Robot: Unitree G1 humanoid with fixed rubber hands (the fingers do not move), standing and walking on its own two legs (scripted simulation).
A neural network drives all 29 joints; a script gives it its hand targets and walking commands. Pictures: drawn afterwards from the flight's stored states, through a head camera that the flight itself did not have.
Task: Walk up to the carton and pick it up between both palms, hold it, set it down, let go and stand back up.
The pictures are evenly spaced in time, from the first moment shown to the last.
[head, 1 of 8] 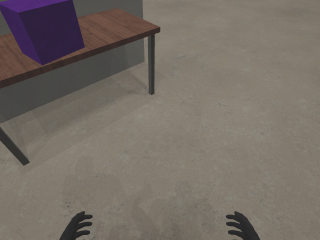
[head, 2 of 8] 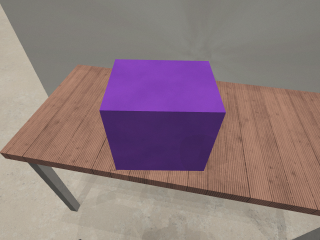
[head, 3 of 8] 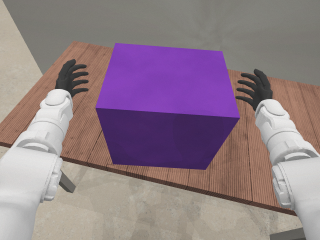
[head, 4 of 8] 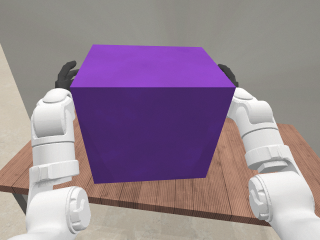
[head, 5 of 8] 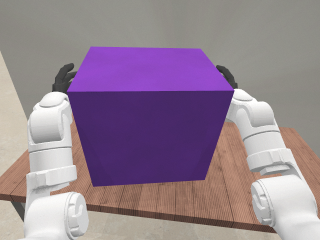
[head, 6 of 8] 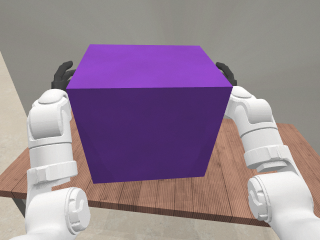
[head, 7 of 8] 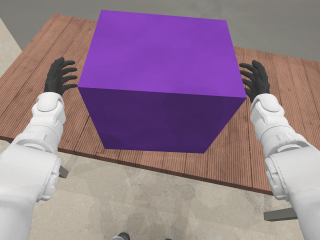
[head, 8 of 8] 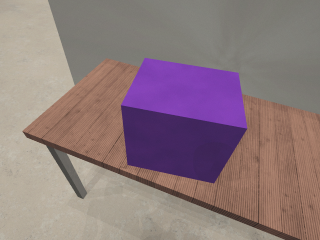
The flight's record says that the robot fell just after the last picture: no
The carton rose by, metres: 0.22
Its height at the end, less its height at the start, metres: +0.00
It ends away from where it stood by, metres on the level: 0.01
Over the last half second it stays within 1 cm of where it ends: yes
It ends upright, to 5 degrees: yes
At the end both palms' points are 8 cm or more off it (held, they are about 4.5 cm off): yes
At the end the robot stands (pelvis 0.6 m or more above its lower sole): yes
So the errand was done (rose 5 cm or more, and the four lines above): yes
